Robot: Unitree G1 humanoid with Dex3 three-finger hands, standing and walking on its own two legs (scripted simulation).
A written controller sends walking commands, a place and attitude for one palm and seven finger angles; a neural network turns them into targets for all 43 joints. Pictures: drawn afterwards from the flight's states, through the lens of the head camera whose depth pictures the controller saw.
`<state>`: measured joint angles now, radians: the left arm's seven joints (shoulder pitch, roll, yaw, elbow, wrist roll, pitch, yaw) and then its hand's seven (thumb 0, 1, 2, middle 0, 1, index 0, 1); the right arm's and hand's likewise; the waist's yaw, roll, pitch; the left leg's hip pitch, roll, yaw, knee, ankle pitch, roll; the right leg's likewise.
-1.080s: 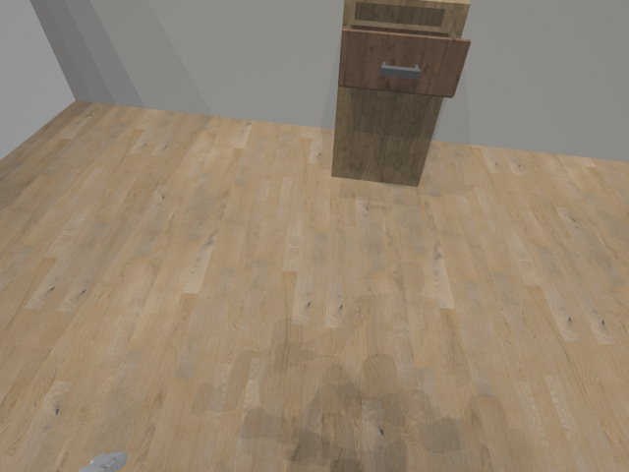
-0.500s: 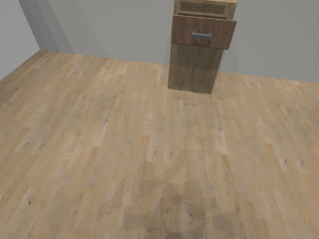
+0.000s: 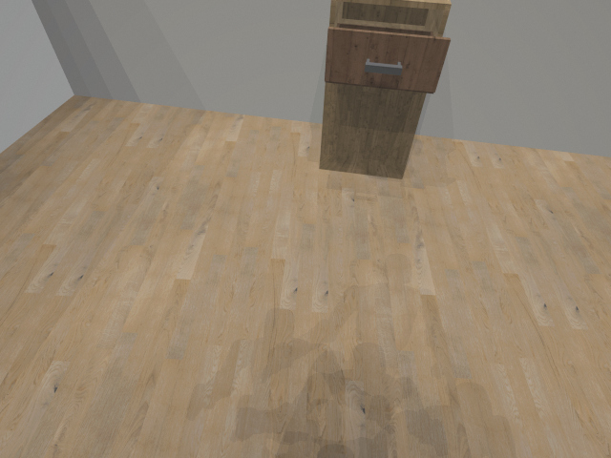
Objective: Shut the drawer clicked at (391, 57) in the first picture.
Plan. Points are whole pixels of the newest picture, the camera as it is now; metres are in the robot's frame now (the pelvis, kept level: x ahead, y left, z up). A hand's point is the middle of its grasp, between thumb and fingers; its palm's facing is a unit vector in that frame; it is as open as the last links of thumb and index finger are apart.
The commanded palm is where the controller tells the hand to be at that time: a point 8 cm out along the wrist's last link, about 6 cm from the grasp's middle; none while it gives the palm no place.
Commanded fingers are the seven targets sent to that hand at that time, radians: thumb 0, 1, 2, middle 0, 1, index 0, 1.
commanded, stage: look at it before walking up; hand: left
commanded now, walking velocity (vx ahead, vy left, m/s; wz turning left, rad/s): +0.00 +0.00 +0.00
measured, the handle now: (383, 65) +1.32 -0.20 -0.05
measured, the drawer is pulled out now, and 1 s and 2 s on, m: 0.30 0.30 0.30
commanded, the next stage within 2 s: walk to a spot facing it in 0.36 s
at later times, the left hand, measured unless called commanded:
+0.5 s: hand out of the picture +0.08 +0.24 -0.16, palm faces -0.02 -0.94 -0.33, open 7.4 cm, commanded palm none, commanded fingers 0.00 0.90 0.90 -0.20 -0.30 -0.20 -0.30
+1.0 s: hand out of the picture +0.15 +0.13 -0.18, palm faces -0.15 -0.96 -0.22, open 7.4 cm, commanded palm none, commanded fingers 0.00 0.90 0.90 -0.20 -0.30 -0.20 -0.30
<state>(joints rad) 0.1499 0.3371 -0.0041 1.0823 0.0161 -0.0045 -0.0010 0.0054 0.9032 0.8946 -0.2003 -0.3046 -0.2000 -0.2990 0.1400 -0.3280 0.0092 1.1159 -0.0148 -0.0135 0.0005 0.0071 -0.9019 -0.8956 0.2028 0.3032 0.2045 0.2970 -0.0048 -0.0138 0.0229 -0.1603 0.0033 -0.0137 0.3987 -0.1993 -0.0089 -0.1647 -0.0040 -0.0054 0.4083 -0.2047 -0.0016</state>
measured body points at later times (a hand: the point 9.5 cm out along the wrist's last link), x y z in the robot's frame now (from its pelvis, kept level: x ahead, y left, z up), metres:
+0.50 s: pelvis +0.01 +0.00 +0.00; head +0.01 +0.00 +0.45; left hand +0.08 +0.29 -0.13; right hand +0.09 -0.30 -0.13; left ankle +0.01 +0.13 -0.74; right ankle +0.01 -0.12 -0.74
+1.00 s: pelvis +0.12 -0.06 -0.01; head +0.13 -0.07 +0.43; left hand +0.16 +0.18 -0.16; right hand +0.07 -0.31 -0.17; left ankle +0.09 +0.08 -0.66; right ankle +0.08 -0.13 -0.74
